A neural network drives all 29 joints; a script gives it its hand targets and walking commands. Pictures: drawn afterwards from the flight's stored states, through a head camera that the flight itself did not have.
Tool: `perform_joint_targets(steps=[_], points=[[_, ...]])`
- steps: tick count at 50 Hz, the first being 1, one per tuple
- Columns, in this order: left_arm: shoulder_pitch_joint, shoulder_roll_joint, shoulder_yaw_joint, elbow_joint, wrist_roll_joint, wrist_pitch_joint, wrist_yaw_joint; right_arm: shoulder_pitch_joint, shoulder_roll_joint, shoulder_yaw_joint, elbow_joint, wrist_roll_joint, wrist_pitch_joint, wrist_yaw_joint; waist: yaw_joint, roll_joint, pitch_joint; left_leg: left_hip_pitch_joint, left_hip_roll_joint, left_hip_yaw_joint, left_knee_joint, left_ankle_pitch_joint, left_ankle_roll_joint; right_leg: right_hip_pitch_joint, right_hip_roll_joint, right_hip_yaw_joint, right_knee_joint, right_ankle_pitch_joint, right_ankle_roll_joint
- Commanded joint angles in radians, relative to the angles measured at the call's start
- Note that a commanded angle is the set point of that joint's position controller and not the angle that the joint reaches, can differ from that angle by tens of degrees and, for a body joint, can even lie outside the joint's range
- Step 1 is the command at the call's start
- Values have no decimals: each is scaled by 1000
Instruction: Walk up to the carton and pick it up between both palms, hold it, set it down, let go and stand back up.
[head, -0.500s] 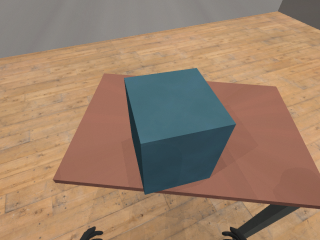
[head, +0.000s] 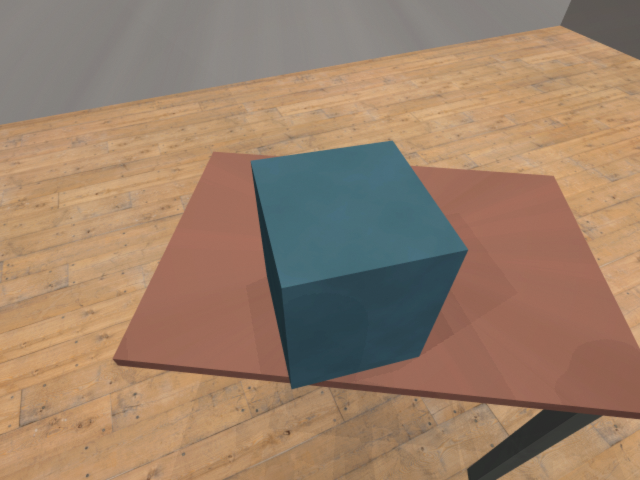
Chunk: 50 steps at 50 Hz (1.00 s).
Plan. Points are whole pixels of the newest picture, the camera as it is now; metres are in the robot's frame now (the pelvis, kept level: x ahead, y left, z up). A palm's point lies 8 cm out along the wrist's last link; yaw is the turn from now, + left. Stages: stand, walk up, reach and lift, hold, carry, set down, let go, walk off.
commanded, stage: stand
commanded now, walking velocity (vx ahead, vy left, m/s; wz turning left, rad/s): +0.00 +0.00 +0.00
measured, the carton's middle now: (341, 266) +0.40 -0.02 +0.05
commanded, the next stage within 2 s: none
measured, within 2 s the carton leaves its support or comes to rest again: neither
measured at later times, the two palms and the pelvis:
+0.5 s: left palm out of the picture +0.01 +0.22 -0.13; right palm out of the picture +0.01 -0.22 -0.13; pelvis +0.00 +0.00 +0.01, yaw +0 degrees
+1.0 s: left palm out of the picture -0.03 +0.20 -0.14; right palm out of the picture -0.03 -0.21 -0.14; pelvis +0.00 +0.00 +0.01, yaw +0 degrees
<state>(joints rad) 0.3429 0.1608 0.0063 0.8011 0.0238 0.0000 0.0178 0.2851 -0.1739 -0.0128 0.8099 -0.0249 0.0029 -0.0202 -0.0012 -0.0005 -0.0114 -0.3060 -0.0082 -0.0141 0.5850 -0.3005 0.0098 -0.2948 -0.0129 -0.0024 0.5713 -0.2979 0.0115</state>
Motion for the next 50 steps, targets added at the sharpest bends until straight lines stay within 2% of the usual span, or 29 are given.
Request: perform_joint_targets(steps=[1,2,3,6,7,8,9,12,15,17,18,19,21,22,23,24,25,28,29,30,32,34,37,39,40,43,45,49,50], points=[[1,91,24,-43,-4,-25,5,21,-82,-20,-40,0,-20,6,-12,-16,1,46,41,-49,-99,113,30,-15,-66,87,-132,84,-54],[-18,113,30,-40,3,-19,11,62,-79,-20,-27,3,-18,5,-33,-41,1,63,30,-41,-107,108,22,-27,-65,93,-159,25,-51],[35,123,37,-32,0,-20,4,38,-66,-10,-27,6,-20,1,-4,25,-23,73,47,-53,-93,143,28,-24,-55,83,-136,56,-48],[33,97,31,-6,-9,-25,2,63,-88,-7,12,12,-23,-2,-11,-30,-4,14,63,-72,-149,132,37,31,-58,66,-123,117,-45],[39,63,22,-1,-12,-21,3,55,-130,-20,21,-4,-26,-7,9,-35,8,15,71,-74,-134,110,43,49,-45,54,-126,143,-44],[5,65,19,-12,-13,-24,10,22,-133,-25,18,-7,-31,-3,13,-26,28,-16,59,-67,-137,128,33,68,-65,62,-118,156,-48],[19,82,16,12,-2,-26,9,82,-118,-27,50,5,-34,1,-24,-21,3,64,48,-49,-114,126,26,21,-75,99,-166,119,-63],[18,159,53,47,-3,-19,17,73,-13,12,74,3,-28,-7,-7,52,70,-9,63,-62,-163,148,37,88,-78,63,-140,172,-51],[3,73,28,73,-13,-20,6,55,-69,-10,97,19,-35,-1,14,26,38,17,66,-85,-187,117,33,55,-56,52,-122,137,-50],[2,97,38,112,-4,-18,13,57,-103,-28,102,3,-31,-11,-8,-53,56,59,74,-99,-196,134,43,42,-46,43,-131,153,-39],[38,72,37,100,-8,-15,18,43,-75,-16,111,5,-33,-13,12,41,0,45,84,-79,-191,107,43,85,-58,48,-149,149,-42],[55,117,42,119,-1,-21,12,82,-94,-18,133,8,-26,-14,11,40,16,67,78,-97,-202,120,46,72,-53,45,-136,153,-48],[23,61,35,128,-9,-19,13,96,-98,-25,150,4,-21,-18,-11,-63,29,31,77,-90,-185,160,48,101,-59,46,-147,175,-50],[54,24,20,134,-15,-21,11,69,-87,-23,143,11,-26,-15,14,-6,50,52,67,-67,-176,183,36,40,-61,61,-150,168,-58],[54,10,17,161,2,-20,15,57,-68,-18,171,1,-19,-17,4,-17,67,56,82,-82,-200,125,45,38,-67,53,-169,139,-56],[34,60,24,156,-11,-19,13,102,-51,-17,175,2,-12,-16,-2,-92,75,23,74,-86,-193,135,37,47,-64,58,-169,116,-45],[33,59,27,155,-7,-20,24,92,-88,-25,190,-1,-10,-17,0,13,46,43,68,-85,-201,102,39,76,-62,46,-174,113,-50],[31,133,43,184,-4,-23,25,61,-48,-18,186,2,-19,-10,-8,11,44,112,66,-67,-202,150,30,6,-74,75,-184,138,-55],[37,110,47,186,-2,-26,21,46,-35,-6,192,14,-22,-12,1,56,25,112,72,-62,-198,136,26,28,-59,53,-170,150,-46],[45,55,28,196,-13,-26,27,104,-15,-9,220,16,-23,-15,-21,58,12,94,66,-61,-202,111,27,48,-58,54,-168,142,-32],[43,109,46,213,-9,-21,15,61,-38,-10,227,10,-15,-21,-1,-27,58,79,82,-86,-218,99,47,22,-52,51,-168,131,-30],[32,42,10,224,-1,-18,22,83,-116,-40,219,5,-16,-26,-24,-31,88,92,68,-71,-194,110,33,-11,-58,61,-216,101,-36],[72,69,26,258,-8,-26,18,77,-30,-12,258,-2,-7,-22,0,18,84,63,70,-56,-199,118,33,47,-67,74,-196,109,-46],[36,55,27,245,-8,-25,18,122,-42,-13,272,20,-20,-18,-29,13,52,76,69,-79,-219,153,38,71,-80,78,-191,155,-56],[74,-7,6,264,-13,-22,9,91,-63,-14,278,22,-31,-22,12,-30,59,56,84,-82,-214,127,40,84,-57,52,-193,161,-50],[70,41,20,285,-3,-24,31,103,-11,-7,294,13,-22,-12,-21,-28,55,88,74,-68,-202,128,24,50,-71,71,-206,117,-44],[57,12,5,286,-8,-15,28,84,-77,-23,295,10,-13,-14,-9,44,99,47,60,-47,-213,99,19,62,-65,56,-211,135,-39],[96,40,29,304,-9,-12,23,80,-30,-2,298,5,-22,-18,18,2,87,51,80,-81,-247,53,30,61,-53,51,-203,99,-45],[81,-2,9,302,-7,-16,24,157,-39,-4,335,17,-24,-21,-4,27,93,16,62,-66,-233,83,21,96,-73,70,-194,122,-46]])
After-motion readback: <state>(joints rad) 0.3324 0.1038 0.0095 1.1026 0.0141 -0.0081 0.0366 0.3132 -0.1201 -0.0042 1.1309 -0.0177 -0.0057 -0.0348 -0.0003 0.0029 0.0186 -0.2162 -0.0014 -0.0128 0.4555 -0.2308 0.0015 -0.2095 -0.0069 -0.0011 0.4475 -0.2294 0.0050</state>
